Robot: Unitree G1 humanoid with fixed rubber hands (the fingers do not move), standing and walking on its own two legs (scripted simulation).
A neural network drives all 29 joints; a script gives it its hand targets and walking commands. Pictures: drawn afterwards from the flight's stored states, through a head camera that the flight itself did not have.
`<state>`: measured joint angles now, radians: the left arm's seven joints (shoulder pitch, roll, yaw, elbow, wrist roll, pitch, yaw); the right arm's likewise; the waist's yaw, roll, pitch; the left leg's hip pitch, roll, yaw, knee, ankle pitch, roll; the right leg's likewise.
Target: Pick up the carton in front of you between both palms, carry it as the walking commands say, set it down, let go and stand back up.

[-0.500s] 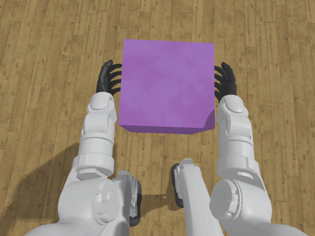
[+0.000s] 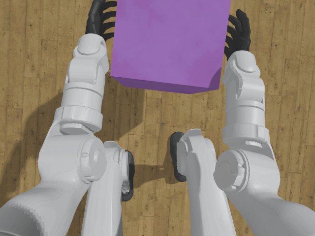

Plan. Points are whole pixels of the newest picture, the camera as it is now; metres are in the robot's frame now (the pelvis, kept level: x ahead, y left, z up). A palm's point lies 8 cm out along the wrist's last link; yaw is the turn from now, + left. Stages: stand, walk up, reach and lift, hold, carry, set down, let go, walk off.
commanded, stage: set down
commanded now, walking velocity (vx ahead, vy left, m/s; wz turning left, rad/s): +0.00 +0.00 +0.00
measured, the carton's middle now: (165, 48) +0.52 -0.08 -0.19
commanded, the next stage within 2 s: none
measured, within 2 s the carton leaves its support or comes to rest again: rests again in 1.00 s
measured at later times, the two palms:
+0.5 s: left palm (119, 40) +0.58 +0.04 -0.26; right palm (224, 52) +0.51 -0.26 -0.24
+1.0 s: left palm (117, 46) +0.57 +0.05 -0.28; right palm (219, 56) +0.50 -0.25 -0.27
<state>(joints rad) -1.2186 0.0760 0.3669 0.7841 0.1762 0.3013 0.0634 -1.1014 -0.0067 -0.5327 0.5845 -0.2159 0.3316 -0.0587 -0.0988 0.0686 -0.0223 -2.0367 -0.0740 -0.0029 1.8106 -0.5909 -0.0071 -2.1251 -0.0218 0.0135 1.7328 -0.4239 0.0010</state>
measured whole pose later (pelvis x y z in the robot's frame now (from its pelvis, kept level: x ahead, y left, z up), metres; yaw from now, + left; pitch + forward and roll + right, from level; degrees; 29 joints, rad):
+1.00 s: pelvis -0.01 +0.01 -0.11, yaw +0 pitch +38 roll -2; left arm -1.61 0.29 0.09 1.10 0.00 0.24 0.09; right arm -1.45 -0.25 -0.46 0.94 -0.04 0.24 -0.01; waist -0.17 0.04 0.40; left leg -2.21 -0.12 -0.01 2.22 -0.67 0.00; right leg -2.27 -0.02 0.02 2.11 -0.50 0.04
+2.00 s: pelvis -0.01 +0.00 -0.10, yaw -1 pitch +36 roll -2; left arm -1.67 0.48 -0.10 1.10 -0.18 0.18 0.07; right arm -1.47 -0.32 -0.35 1.03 0.16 0.10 -0.10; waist -0.17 0.01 0.43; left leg -2.17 -0.10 -0.05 2.22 -0.68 -0.03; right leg -2.24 -0.01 -0.02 2.10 -0.49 0.01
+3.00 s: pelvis +0.02 +0.00 +0.15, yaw -1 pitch +47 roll +1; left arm -1.34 0.34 0.21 1.00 0.08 0.26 0.00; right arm -1.10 -0.20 -0.45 0.75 -0.02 0.22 -0.01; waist -0.16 0.05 -0.04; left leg -1.61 -0.07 -0.05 1.20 -0.41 -0.01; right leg -1.67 0.00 0.02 1.13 -0.27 0.01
